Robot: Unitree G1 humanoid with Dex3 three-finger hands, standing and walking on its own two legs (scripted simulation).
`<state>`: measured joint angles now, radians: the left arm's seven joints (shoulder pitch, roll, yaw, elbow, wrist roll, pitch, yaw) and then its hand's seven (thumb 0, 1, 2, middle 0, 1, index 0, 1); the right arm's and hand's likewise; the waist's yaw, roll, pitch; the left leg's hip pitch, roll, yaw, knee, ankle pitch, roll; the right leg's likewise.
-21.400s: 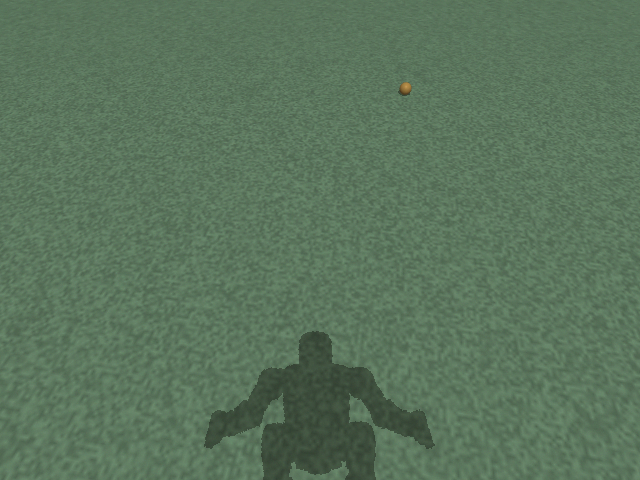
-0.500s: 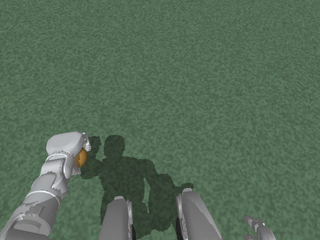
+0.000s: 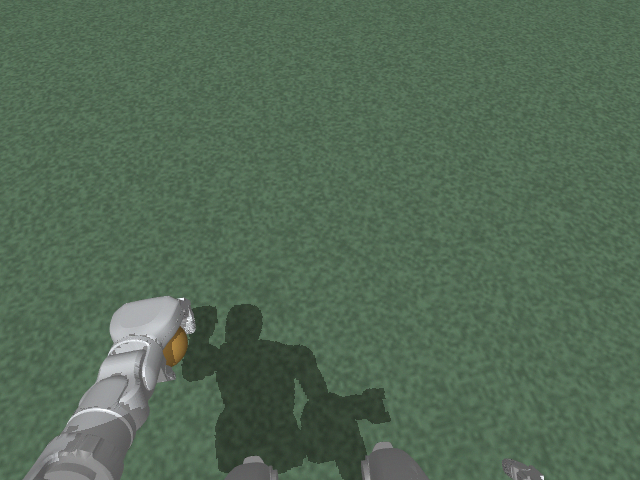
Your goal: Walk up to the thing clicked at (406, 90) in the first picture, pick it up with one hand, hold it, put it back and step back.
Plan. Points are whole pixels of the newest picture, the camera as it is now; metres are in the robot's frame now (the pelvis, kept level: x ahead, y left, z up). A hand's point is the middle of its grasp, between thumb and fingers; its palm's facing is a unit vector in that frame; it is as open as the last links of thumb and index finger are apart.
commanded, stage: lift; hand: left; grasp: from above
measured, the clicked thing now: (162, 344) +0.34 +0.22 -0.11
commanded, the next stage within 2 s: hold in 0.16 s
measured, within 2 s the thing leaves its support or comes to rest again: neither
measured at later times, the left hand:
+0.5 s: hand (148, 333) +0.33 +0.21 -0.04, palm faces -0.46 -0.05 -0.89, open 8.8 cm
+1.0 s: hand (140, 343) +0.30 +0.21 -0.01, palm faces -0.47 -0.05 -0.88, open 8.7 cm
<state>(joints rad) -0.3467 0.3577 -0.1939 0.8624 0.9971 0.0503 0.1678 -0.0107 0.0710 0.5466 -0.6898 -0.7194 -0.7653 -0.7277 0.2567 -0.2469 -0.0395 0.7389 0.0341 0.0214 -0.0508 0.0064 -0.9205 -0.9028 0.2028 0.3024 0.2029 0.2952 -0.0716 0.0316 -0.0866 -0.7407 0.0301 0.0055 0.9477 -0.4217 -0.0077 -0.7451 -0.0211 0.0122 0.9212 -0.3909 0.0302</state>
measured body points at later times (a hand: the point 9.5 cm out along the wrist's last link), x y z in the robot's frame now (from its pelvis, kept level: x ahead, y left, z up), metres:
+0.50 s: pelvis +0.02 +0.00 +0.03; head +0.05 -0.01 +0.48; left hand +0.35 +0.21 +0.01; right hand +0.12 -0.27 -0.09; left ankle +0.02 +0.12 -0.68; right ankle +0.03 -0.14 -0.68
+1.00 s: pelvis +0.01 +0.00 +0.04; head +0.02 -0.02 +0.49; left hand +0.32 +0.21 +0.04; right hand +0.13 -0.27 -0.08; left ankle +0.02 +0.12 -0.68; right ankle +0.03 -0.14 -0.68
